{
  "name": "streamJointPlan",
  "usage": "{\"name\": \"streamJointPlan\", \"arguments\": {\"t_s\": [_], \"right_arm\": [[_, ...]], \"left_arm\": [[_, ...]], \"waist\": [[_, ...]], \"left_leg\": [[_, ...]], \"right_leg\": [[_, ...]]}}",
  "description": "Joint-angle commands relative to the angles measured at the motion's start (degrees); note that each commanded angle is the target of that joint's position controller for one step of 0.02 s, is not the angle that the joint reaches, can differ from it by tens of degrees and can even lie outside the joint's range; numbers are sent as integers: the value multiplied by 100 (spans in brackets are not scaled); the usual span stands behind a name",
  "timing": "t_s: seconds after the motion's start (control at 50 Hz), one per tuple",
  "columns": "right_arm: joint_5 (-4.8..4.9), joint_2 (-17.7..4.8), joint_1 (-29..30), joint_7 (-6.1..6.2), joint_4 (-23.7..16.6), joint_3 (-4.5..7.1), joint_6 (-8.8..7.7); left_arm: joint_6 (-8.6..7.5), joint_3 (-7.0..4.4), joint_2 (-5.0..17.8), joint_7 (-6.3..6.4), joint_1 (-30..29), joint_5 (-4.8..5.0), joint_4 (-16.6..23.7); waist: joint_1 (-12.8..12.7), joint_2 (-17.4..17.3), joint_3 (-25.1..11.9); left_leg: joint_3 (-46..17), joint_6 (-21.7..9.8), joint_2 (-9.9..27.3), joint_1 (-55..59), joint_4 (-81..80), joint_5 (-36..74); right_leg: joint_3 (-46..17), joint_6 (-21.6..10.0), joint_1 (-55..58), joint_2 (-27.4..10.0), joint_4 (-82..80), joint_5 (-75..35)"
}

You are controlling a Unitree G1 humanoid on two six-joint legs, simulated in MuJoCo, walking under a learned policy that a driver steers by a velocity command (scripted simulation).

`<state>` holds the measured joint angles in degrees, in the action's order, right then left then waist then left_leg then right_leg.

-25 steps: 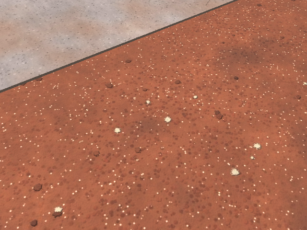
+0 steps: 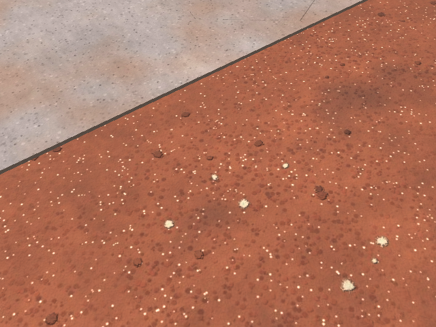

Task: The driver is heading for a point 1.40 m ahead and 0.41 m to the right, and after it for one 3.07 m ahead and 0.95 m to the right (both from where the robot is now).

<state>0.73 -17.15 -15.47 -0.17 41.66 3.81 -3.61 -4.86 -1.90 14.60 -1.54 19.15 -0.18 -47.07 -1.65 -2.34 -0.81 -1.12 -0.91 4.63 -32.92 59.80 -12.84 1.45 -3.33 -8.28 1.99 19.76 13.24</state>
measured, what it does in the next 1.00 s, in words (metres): walks ahead, turning right: left foot, then right foot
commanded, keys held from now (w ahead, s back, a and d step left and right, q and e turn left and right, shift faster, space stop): w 0.24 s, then w+e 0.76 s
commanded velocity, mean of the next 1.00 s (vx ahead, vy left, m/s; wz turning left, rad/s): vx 0.49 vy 0.00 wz -0.31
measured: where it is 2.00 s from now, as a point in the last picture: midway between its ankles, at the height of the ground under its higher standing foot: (321, 194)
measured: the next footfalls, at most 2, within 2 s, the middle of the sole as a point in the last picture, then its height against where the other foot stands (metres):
left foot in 0.30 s outside the picture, level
right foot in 0.84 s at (289, 301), level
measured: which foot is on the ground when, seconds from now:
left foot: up 0.00-0.28, down 0.30-0.86, up 0.88-1.00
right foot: down 0.00-0.32, up 0.34-0.82, down 0.84-1.00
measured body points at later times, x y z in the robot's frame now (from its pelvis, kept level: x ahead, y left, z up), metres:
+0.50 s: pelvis +0.27 +0.06 +0.00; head +0.30 +0.07 +0.44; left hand +0.38 +0.34 -0.13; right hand +0.36 -0.22 -0.11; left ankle +0.30 +0.15 -0.75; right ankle +0.26 -0.10 -0.66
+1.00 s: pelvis +0.54 -0.05 -0.01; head +0.58 -0.07 +0.44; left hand +0.75 +0.17 -0.11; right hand +0.57 -0.35 -0.12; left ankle +0.54 +0.14 -0.65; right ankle +0.56 -0.12 -0.75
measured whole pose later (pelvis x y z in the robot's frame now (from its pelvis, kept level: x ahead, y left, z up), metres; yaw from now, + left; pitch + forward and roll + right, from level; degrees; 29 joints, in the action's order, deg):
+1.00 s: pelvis +0.54 -0.05 -0.01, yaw -22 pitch +1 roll +1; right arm 0.4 -17.1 -10.0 0.0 43.7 3.3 -6.2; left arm -2.7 -4.3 16.7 -1.9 14.3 0.7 -40.3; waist -0.7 -0.8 4.1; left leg -2.5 0.1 4.2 -26.3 67.3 -20.7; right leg -0.3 -5.9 -18.6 5.4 27.4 9.6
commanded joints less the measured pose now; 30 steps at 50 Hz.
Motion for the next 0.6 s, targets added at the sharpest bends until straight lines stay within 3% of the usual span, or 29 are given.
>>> {"name": "streamJointPlan", "arguments": {"t_s": [0.02,0.08,0.14,0.18,0.24,0.26,0.28,0.3,0.32,0.34,0.36,0.38,0.4,0.44,0.48,0.54,0.6], "right_arm": [[-47,-274,437,-2,-506,63,-79],[-21,-62,1021,-60,-672,-36,-133],[32,-47,1548,-164,-824,-70,-174],[56,-107,1756,-230,-929,-61,-193],[38,-311,1632,-285,-954,6,-213],[16,-446,1325,-260,-895,74,-212],[12,-656,527,-205,-689,199,-204],[-34,-942,-520,-126,-470,305,-183],[-162,-1551,-1028,-100,-367,430,-169],[-126,-1021,-1146,-99,-358,297,-150],[-93,-762,-739,-82,-336,194,-147],[-68,-617,-331,-71,-340,141,-145],[-85,-440,-2,-86,-307,92,-165],[-142,-281,360,-108,-249,74,-276],[-141,-307,460,-112,-125,106,-369],[-183,-431,376,-57,61,159,-400],[-169,-552,314,15,154,182,-348]], "left_arm": [[-88,-218,914,72,-153,32,308],[-38,-238,1009,131,48,68,194],[8,-261,1091,157,361,121,43],[55,-278,1114,164,473,149,-54],[132,-335,1233,193,438,159,-115],[158,-355,1294,202,431,155,-123],[197,-331,1258,208,354,138,-116],[194,-239,1071,214,311,55,-13],[99,-6,280,173,1093,31,142],[-12,-64,615,142,965,148,1],[-45,-220,1083,125,351,322,191],[-50,-218,1065,138,-22,317,306],[-19,-231,985,156,-186,225,328],[159,-252,773,173,139,208,206],[300,-242,577,195,186,207,192],[349,-263,553,216,-223,161,364],[268,-229,466,103,-673,146,498]], "waist": [[7,642,385],[-174,656,449],[-348,606,593],[-329,610,675],[-86,694,488],[111,774,229],[576,726,-278],[1035,564,-1081],[719,-933,-2106],[897,-1071,-2493],[872,-688,-1358],[691,-363,-729],[497,-184,-302],[144,-423,-79],[23,-299,109],[64,-137,346],[199,-41,436]], "left_leg": [[-100,158,219,-1089,-688,711],[51,203,78,-691,-1858,1465],[141,157,-67,-420,-2534,1830],[72,34,-104,-441,-2803,1727],[140,-226,-270,-29,-3043,1153],[250,-332,-439,568,-3063,939],[382,-501,-588,1703,-3215,997],[-173,-768,8,3549,-2923,1067],[-2826,-1618,1680,5901,-3121,37],[-4116,-1689,1959,5811,-4018,-730],[-3197,-1357,1751,4981,-4195,-930],[-2406,-1188,1543,4088,-4356,-608],[-1840,-1091,1302,3325,-4584,-200],[-1053,-996,1010,2466,-5009,239],[-529,-1043,993,2128,-5262,690],[62,-1039,952,2245,-5383,1157],[634,-916,814,2475,-5396,1442]], "right_leg": [[-1225,-893,447,-1367,-1260,-1029],[-748,-792,333,-1222,-1273,-1494],[-671,-793,431,-1348,-1265,-1395],[-704,-753,756,-1531,-1150,-1544],[-670,-600,1270,-1686,-634,-2749],[-672,-545,1295,-1633,-161,-3747],[-523,-417,1084,-1398,797,-4445],[-438,-232,22,-1138,2235,-3491],[-220,180,-2342,-149,4633,-88],[-1039,177,-2943,8,5423,1922],[-1016,143,-3412,-305,5689,1604],[-801,137,-3373,-606,5472,1077],[-743,170,-3178,-782,5156,713],[-784,237,-2516,-1012,4865,263],[-780,315,-2498,-1043,4748,64],[-907,399,-3002,-1039,4144,-679],[-683,380,-2989,-960,3048,-1586]]}}
Velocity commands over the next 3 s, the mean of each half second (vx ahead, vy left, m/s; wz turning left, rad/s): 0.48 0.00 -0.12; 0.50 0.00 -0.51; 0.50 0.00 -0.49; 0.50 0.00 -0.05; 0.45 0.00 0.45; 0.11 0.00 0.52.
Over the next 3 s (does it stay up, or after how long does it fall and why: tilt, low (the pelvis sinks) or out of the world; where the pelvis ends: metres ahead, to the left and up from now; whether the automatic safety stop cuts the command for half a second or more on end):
stays up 1.36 -0.50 -0.01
